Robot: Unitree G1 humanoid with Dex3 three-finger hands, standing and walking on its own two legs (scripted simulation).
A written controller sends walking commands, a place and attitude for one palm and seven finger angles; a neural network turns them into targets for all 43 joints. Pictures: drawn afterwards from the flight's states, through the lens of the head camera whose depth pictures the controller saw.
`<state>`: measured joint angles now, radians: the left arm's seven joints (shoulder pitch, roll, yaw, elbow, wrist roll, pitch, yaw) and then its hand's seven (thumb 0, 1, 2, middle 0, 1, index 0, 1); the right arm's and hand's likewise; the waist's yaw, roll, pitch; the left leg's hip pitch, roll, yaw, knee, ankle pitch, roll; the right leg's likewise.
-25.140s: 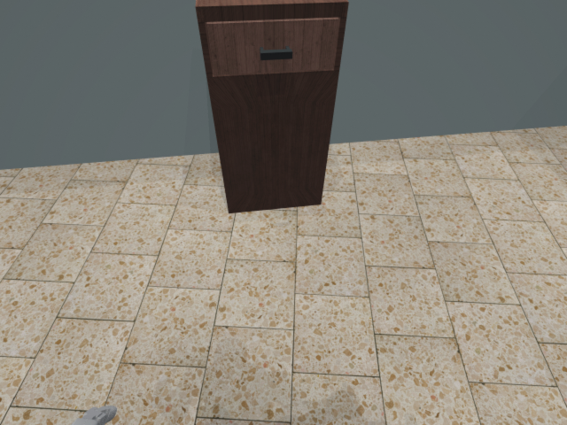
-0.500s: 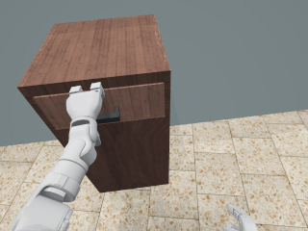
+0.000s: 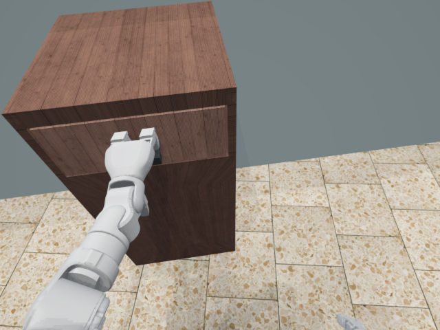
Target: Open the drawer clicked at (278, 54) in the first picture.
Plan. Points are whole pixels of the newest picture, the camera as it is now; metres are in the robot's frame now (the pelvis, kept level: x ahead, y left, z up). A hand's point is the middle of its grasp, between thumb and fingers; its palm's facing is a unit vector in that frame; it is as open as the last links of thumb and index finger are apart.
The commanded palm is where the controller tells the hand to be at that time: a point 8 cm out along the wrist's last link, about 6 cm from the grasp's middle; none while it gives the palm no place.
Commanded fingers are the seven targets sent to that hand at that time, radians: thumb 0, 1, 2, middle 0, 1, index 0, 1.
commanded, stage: lower the fingers behind the handle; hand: left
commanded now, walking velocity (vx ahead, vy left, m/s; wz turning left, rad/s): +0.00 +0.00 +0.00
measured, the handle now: (138, 153) +0.48 +0.21 +0.02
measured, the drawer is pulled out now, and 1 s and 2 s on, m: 0.00 0.00 0.00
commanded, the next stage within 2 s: lift the fingers back up to retry in 0.92 s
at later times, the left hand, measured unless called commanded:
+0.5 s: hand (134, 177) +0.40 +0.20 +0.03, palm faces +0.06 -0.03 -1.00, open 14.1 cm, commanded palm +0.37 +0.20 +0.06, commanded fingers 0.00 -0.50 0.30 -0.30 -1.20 -0.30 -1.20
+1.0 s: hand (135, 176) +0.41 +0.20 +0.02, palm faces +0.02 -0.03 -1.00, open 14.2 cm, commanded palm +0.38 +0.19 +0.06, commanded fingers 0.00 -0.50 0.30 -0.30 -1.20 -0.30 -1.20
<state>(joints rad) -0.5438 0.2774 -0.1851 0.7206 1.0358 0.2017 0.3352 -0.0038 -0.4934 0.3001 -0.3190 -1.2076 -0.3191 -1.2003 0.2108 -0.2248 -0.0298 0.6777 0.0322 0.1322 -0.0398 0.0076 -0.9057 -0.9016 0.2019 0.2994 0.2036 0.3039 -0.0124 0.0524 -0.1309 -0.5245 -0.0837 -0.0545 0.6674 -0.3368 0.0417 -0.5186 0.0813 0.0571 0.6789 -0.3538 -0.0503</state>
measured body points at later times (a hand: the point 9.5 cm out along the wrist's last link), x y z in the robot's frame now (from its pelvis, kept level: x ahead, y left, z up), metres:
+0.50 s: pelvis +0.01 +0.00 +0.00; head +0.05 -0.02 +0.45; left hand +0.40 +0.19 +0.08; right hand +0.14 -0.26 -0.12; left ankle -0.01 +0.10 -0.72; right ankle -0.02 -0.09 -0.72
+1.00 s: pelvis +0.01 +0.00 -0.01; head +0.04 -0.01 +0.44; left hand +0.40 +0.20 +0.08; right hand +0.10 -0.25 -0.14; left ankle -0.01 +0.10 -0.72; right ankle -0.02 -0.09 -0.72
